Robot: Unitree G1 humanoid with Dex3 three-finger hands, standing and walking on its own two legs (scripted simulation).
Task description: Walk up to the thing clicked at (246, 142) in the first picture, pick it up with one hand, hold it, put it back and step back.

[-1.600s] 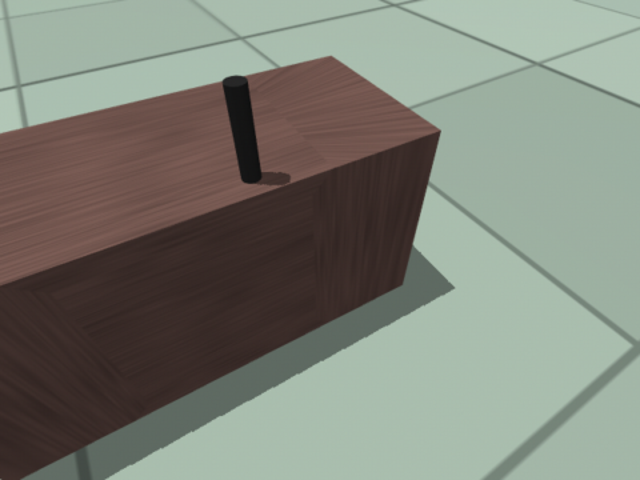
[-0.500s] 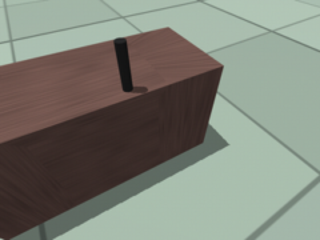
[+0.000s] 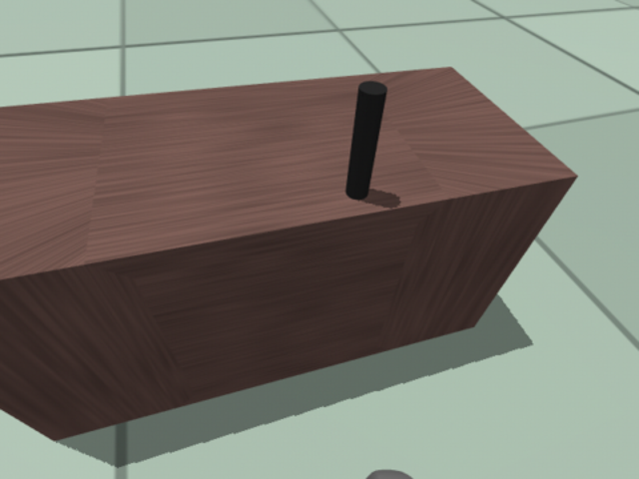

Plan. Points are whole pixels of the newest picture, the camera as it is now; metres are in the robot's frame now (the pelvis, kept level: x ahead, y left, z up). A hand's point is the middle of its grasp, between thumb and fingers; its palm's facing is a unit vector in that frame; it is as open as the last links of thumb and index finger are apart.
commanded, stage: walk up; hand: right
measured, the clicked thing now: (364, 146) +0.66 -0.11 +0.06
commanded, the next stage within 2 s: stand in 1.90 s
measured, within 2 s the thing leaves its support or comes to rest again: neither
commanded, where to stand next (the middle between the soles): +0.26 -0.01 m, yaw +13 degrees
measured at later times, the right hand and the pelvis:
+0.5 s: hand (485, 355) +0.32 -0.28 -0.12, palm faces -0.26 +0.88 -0.41, open 7.4 cm; pelvis +0.17 -0.03 +0.01, yaw +10 degrees
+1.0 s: hand (448, 330) +0.39 -0.25 -0.15, palm faces -0.26 +0.90 -0.35, open 7.4 cm; pelvis +0.22 -0.03 -0.01, yaw +14 degrees
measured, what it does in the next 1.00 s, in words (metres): walks ahead: right foot, then left foot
